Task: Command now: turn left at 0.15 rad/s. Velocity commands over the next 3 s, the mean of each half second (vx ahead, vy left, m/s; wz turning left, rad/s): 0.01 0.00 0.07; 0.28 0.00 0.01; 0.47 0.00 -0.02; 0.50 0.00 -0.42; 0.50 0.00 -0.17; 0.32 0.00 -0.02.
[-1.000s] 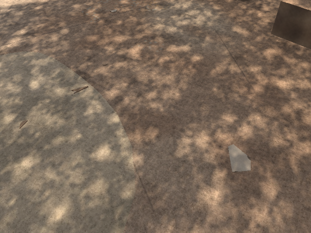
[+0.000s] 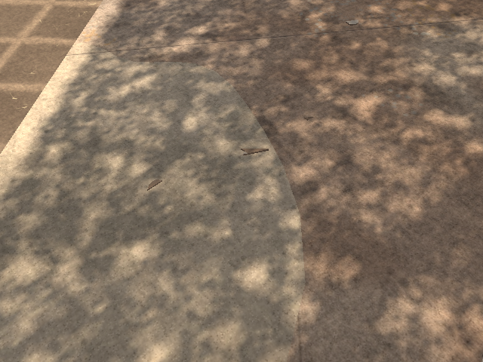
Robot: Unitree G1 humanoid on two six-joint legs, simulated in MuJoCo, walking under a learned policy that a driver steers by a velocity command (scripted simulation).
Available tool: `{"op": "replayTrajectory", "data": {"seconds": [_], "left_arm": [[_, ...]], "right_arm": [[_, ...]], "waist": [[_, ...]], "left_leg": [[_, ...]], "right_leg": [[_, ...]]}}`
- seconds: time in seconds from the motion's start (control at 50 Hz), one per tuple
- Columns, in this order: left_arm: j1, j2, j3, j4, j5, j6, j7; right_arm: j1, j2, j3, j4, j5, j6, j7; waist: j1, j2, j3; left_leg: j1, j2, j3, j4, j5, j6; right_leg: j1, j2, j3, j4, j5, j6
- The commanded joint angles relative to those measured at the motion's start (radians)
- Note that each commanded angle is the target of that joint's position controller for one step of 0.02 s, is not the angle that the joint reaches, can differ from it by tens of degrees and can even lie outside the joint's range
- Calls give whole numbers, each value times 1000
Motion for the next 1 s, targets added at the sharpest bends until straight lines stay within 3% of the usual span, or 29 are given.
{"op": "replayTrajectory", "data": {"seconds": [0.02,0.06,0.12,0.16,0.2,0.22,0.24,0.26,0.28,0.3,0.36,0.52,0.56,0.6,0.64,0.66,0.7,0.72,0.74,0.76,0.78,0.8,0.82,0.84,0.86,0.88,0.92,1.0], "left_arm": [[-59,162,40,-86,-17,-19,5],[-78,127,27,-83,-30,-12,6],[-55,112,24,-68,-25,7,3],[-22,133,29,-56,-28,16,2],[-11,132,26,-44,-46,17,0],[16,124,22,-36,-42,6,-3],[30,107,14,-42,-17,-12,-14],[55,77,10,-36,-13,-23,-21],[-11,105,12,-31,-9,-24,-21],[-46,102,15,-33,-14,-21,-21],[-43,91,15,-24,-20,-1,-8],[-23,84,22,34,-24,11,3],[-3,78,24,58,-31,14,5],[-42,70,25,38,-43,0,4],[-83,72,27,9,-62,-31,-5],[-78,76,31,7,-67,-45,-13],[-30,71,30,25,-71,-69,-32],[51,68,34,67,-68,-76,-38],[138,76,44,116,-56,-76,-41],[237,106,54,147,-46,-76,-40],[325,228,79,149,-47,-79,-39],[309,214,68,138,-32,-87,-47],[228,158,51,112,-35,-92,-44],[184,130,42,95,-38,-92,-41],[158,128,38,86,-39,-90,-43],[156,108,29,86,-37,-86,-43],[203,85,19,101,-33,-78,-41],[230,118,20,111,-33,-61,-23]], "right_arm": [[27,-135,-55,-42,4,-8,-6],[51,-74,-38,-26,2,8,-6],[-7,-9,-9,-39,8,4,0],[-18,-27,-14,-38,18,2,2],[20,-45,-19,-13,13,-1,2],[24,-78,-24,-16,2,0,-3],[44,-141,-35,-22,-7,3,-13],[33,-139,-38,3,-7,5,-7],[14,-81,-27,-10,-5,1,4],[14,-58,-19,-1,-13,-4,6],[16,-65,-17,8,-11,-25,5],[31,-49,-7,38,-7,-40,1],[71,-70,-16,61,1,-35,-1],[120,-122,-31,69,10,-33,-2],[137,-144,-37,80,18,-51,-5],[126,-136,-35,81,19,-63,-6],[64,-121,-32,69,33,-69,-1],[7,-118,-31,57,40,-64,2],[-6,-98,-27,55,35,-62,3],[-24,-45,-12,43,25,-66,4],[-25,10,2,1,20,-80,3],[-31,-53,-17,-11,45,-96,-1],[-12,-81,-25,2,59,-107,5],[0,-78,-25,22,53,-114,12],[-6,-74,-28,30,38,-119,15],[-21,-76,-32,31,27,-120,20],[-31,-48,-29,35,20,-116,35],[-153,-5,-11,-6,20,-110,44]], "waist": [[-20,-175,-56],[-32,-160,-46],[5,-215,-64],[21,-235,-75],[-4,-207,-57],[2,-174,-69],[24,-65,-107],[58,73,-118],[11,34,-83],[4,19,-58],[9,31,-7],[10,-10,12],[-3,14,5],[-36,108,78],[-43,158,156],[-35,164,161],[7,131,128],[56,108,91],[87,78,49],[116,-25,14],[119,-312,-12],[110,-310,28],[69,-205,102],[52,-158,112],[43,-128,109],[40,-124,101],[46,-140,70],[67,-115,86]], "left_leg": [[-84,49,-3,298,-96,-62],[-63,75,14,300,-51,-90],[52,113,100,51,-26,-101],[120,111,124,-102,20,-96],[242,111,129,-357,258,-63],[328,149,74,-375,351,-39],[423,238,-2,-302,592,-6],[359,238,3,-254,495,46],[298,215,4,-273,384,55],[268,209,4,-286,325,46],[208,194,15,-290,300,27],[182,184,17,-295,245,24],[192,178,2,-330,-44,52],[182,290,-182,-458,-396,138],[158,413,-378,-549,-447,223],[186,434,-393,-550,-386,234],[192,402,-293,-519,-244,198],[118,341,-192,-482,-162,161],[58,279,-108,-401,-87,128],[-22,206,-6,-204,-7,79],[-213,79,137,138,-46,2],[-336,87,55,328,-173,7],[-404,154,17,410,-90,31],[-417,188,32,416,15,49],[-414,213,46,385,97,56],[-388,233,55,345,160,55],[-346,232,97,293,241,37],[-307,214,144,76,366,-10]], "right_leg": [[120,-278,272,-196,381,-214],[120,-234,197,-174,457,-195],[144,-175,123,-142,489,-176],[169,-187,148,-122,497,-189],[138,-171,148,-107,441,-154],[93,-162,152,-109,366,-110],[30,-115,101,-63,270,-62],[54,-44,18,-87,119,-13],[78,-31,-1,-64,85,21],[75,-29,-6,-57,89,29],[80,-32,0,-46,128,20],[101,-31,1,-48,124,32],[67,18,-57,6,-87,26],[-87,47,-106,149,-219,12],[-182,-1,-52,266,-218,-32],[-217,-26,-29,285,-247,-55],[-116,-41,-37,131,-231,-95],[76,-11,-79,-8,-75,-98],[238,23,-93,-45,41,-76],[356,-58,40,-105,-12,-85],[470,-292,458,-285,-169,-198],[427,-400,698,-379,-301,-302],[399,-382,623,-373,-349,-289],[389,-333,513,-373,-320,-249],[385,-299,428,-382,-226,-215],[378,-269,348,-389,-108,-188],[379,-222,228,-392,109,-174],[325,-187,100,-410,300,-175]]}}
